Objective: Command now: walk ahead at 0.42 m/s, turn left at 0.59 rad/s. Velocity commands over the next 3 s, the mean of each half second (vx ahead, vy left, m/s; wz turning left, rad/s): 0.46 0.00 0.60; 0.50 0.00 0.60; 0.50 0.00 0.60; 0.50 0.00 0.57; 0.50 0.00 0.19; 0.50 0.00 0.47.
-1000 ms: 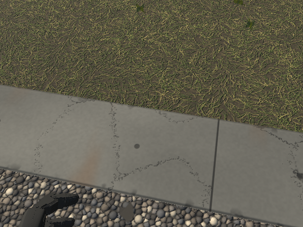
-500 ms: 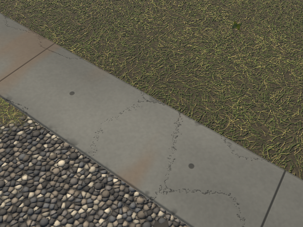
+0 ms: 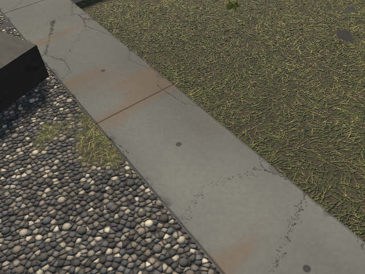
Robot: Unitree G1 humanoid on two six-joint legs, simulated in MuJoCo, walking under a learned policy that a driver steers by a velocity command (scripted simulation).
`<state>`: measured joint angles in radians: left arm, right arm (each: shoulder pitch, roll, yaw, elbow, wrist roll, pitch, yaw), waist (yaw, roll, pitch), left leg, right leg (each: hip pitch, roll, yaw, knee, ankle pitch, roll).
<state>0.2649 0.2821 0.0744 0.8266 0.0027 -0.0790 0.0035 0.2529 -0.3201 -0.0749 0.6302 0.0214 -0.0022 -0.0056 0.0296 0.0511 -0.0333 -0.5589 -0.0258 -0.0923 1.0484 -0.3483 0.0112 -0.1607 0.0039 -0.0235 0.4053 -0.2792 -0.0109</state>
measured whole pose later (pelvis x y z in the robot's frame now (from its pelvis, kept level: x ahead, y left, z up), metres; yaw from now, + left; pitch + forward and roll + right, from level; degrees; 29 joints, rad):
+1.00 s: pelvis +0.52 +0.15 +0.00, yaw +36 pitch +1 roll -2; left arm 0.24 0.27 0.06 0.74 0.01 -0.09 -0.01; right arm 0.28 -0.32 -0.07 0.66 0.03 -0.01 0.00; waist 0.02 0.05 0.03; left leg -0.56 0.04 -0.06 1.17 -0.33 0.00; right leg -0.23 0.02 -0.08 0.41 -0.20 -0.03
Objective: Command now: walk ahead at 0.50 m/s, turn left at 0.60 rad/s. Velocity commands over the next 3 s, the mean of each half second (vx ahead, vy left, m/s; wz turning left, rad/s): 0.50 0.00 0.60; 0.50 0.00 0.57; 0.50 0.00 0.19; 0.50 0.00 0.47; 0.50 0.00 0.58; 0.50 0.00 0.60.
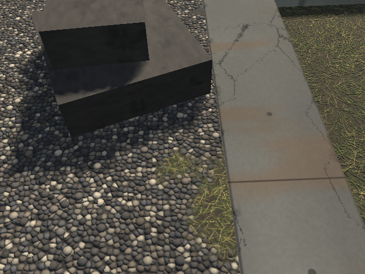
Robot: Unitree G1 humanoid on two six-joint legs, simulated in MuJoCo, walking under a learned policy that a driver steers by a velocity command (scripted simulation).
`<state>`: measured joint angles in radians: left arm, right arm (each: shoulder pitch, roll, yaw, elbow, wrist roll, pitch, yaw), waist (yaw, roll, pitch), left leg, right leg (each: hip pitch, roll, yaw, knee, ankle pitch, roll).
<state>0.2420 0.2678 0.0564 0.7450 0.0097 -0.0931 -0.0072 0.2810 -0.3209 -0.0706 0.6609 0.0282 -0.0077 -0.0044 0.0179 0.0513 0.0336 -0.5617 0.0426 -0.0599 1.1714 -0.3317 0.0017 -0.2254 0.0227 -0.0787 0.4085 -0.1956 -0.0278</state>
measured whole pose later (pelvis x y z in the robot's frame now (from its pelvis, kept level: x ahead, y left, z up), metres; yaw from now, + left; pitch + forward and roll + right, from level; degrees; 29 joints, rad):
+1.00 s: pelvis +0.55 +0.13 +0.00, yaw +35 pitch +1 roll -2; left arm 0.27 0.27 0.06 0.76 0.01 -0.09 -0.01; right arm 0.25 -0.32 -0.07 0.68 0.02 -0.02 -0.01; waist 0.03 0.04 0.04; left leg -0.55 0.04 -0.08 1.12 -0.33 0.01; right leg -0.21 0.03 -0.07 0.38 -0.19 -0.03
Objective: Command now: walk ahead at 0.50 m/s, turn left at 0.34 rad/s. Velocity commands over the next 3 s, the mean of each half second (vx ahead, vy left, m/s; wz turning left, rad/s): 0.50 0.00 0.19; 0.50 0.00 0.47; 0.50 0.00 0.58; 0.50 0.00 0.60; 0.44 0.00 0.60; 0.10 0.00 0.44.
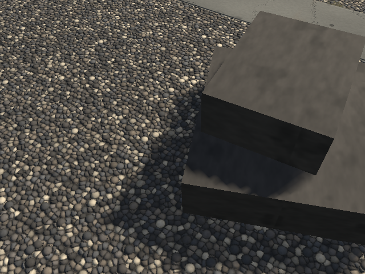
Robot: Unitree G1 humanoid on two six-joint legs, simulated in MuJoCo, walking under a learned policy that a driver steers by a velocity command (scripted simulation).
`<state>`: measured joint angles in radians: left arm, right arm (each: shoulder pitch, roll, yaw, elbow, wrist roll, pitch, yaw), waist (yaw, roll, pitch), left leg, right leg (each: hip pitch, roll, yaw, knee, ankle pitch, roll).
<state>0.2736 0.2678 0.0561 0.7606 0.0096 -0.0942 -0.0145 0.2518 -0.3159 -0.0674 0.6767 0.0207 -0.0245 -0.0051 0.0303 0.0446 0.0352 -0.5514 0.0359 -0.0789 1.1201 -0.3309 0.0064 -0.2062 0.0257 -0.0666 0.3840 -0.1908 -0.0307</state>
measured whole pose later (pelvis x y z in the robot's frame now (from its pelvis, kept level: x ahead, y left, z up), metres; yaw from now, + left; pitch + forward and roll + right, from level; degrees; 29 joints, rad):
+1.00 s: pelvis +0.51 +0.09 +0.00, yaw +20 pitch -1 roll +0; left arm 0.37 0.27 0.04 0.86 0.04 -0.05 0.02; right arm 0.23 -0.31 -0.07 0.66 0.01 0.02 0.00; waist 0.05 0.05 0.05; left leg -0.74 0.01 -0.09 1.30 -0.22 -0.07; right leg -0.10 -0.04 -0.11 0.38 -0.27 0.00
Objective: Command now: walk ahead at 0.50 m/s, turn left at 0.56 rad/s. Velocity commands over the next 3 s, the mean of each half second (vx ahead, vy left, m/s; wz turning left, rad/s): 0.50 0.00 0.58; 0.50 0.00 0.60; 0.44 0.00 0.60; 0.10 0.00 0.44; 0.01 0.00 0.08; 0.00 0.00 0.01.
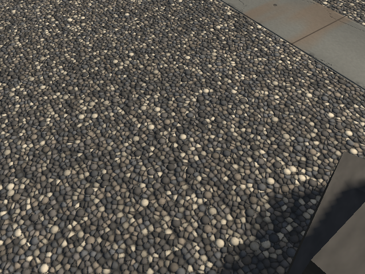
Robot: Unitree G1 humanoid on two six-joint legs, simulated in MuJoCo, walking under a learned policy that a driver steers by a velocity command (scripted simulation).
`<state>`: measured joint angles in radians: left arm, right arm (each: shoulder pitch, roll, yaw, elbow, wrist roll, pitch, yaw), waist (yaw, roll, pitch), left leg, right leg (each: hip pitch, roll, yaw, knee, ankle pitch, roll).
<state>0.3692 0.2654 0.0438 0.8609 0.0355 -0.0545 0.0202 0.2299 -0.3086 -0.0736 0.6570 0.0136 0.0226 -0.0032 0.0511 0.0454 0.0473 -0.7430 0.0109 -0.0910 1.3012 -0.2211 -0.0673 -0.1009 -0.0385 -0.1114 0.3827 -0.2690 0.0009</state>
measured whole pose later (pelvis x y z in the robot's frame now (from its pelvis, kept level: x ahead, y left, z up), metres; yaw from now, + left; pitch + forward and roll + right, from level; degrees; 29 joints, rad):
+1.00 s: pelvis +0.49 +0.19 -0.01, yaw +36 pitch +0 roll -3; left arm 0.18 0.26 0.10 0.72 0.00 -0.09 0.00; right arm 0.29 -0.28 -0.10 0.75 0.02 -0.02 -0.02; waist -0.01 0.03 0.03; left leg -0.45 -0.03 -0.11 1.20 -0.38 0.03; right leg -0.27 0.08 -0.02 0.42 -0.16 -0.04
